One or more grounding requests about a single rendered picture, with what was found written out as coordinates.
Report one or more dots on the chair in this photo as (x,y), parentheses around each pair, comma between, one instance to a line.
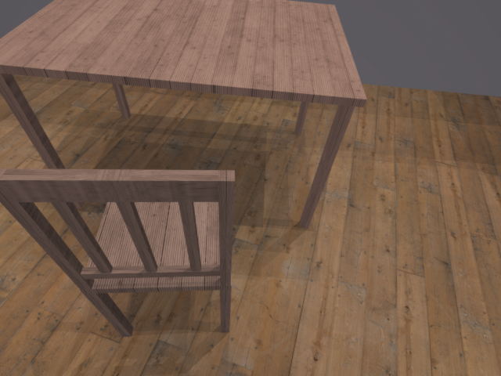
(162,230)

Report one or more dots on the table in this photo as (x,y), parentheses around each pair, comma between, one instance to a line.
(274,49)

